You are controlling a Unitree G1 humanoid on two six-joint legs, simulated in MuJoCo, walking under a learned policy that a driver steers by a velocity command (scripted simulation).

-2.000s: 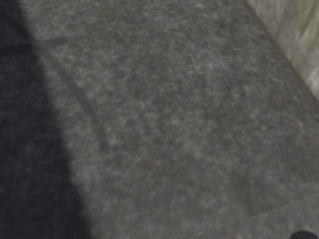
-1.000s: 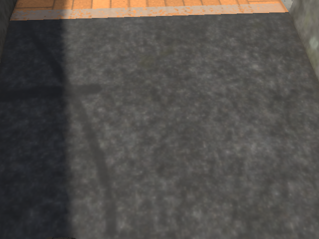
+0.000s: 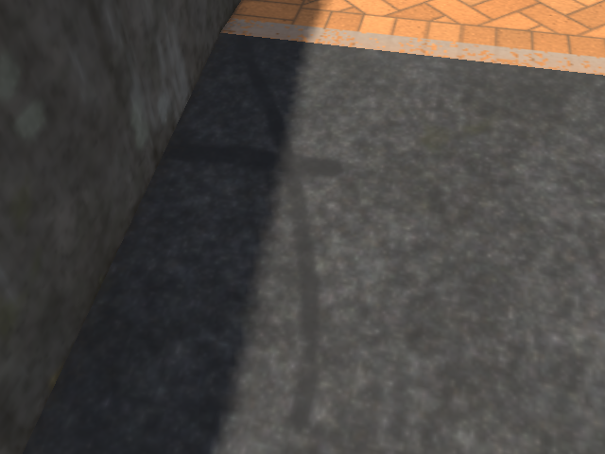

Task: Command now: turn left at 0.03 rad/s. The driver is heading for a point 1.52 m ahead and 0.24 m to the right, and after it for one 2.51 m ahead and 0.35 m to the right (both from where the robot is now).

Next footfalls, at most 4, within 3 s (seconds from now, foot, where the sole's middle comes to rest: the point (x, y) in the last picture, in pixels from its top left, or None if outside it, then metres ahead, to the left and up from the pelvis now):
1.44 left None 0.36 0.09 -0.72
1.84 right None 0.42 -0.10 -0.71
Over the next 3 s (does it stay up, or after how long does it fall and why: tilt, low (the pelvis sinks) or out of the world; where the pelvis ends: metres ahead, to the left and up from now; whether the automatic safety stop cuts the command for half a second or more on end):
stays up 0.46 -0.01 0.05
